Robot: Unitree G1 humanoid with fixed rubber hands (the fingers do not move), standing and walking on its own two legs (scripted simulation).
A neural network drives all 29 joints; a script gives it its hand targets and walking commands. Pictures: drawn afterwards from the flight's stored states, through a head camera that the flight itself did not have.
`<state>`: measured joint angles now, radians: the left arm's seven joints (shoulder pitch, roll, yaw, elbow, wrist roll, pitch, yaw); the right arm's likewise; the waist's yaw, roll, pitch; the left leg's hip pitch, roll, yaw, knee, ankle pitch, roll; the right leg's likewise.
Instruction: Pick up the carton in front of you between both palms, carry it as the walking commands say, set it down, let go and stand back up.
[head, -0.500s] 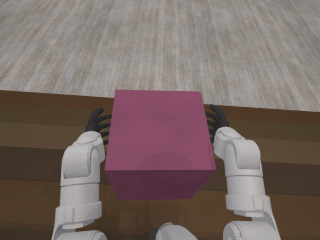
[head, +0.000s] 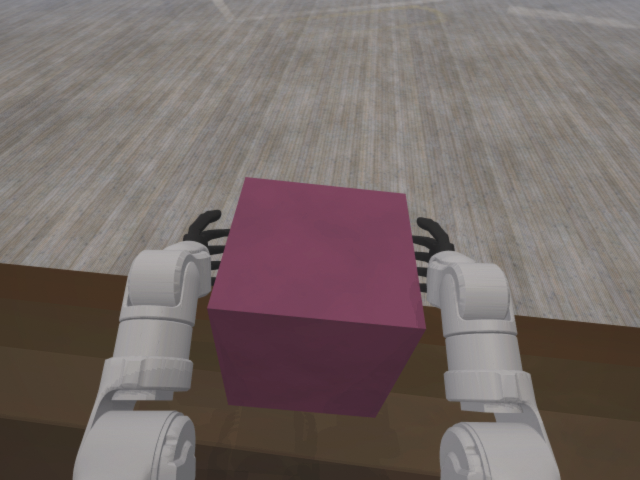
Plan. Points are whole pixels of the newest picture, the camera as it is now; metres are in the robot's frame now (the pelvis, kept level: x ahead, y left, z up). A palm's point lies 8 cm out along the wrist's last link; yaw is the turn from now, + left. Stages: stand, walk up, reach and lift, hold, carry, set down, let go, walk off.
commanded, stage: carry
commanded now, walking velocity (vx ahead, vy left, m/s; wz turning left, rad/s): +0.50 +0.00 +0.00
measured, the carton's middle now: (313, 303) +0.35 -0.01 +0.04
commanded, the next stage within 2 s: none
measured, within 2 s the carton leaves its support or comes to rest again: neither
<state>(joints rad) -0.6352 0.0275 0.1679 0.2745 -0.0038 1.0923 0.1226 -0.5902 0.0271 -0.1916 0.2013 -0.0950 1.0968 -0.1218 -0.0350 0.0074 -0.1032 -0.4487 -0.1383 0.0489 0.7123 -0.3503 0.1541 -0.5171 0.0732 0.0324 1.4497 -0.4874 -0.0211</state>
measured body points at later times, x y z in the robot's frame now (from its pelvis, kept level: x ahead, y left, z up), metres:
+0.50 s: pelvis +0.37 -0.05 -0.13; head +0.40 -0.04 +0.32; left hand +0.70 +0.14 -0.06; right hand +0.74 -0.16 -0.06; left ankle +0.44 +0.09 -0.78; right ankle +0.30 -0.10 -0.82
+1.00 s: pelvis +0.75 -0.03 -0.27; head +0.79 -0.03 +0.18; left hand +1.12 +0.07 -0.20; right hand +1.10 -0.23 -0.18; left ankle +0.63 +0.03 -0.93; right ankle +0.90 -0.14 -0.97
